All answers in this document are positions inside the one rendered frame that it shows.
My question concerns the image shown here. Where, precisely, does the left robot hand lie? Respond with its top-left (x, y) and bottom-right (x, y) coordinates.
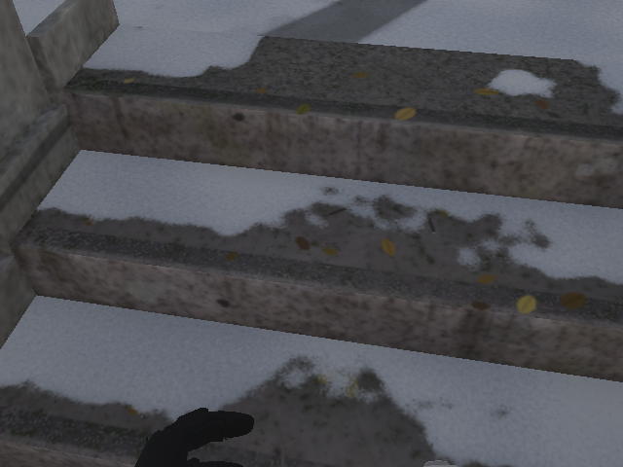
top-left (134, 408), bottom-right (254, 467)

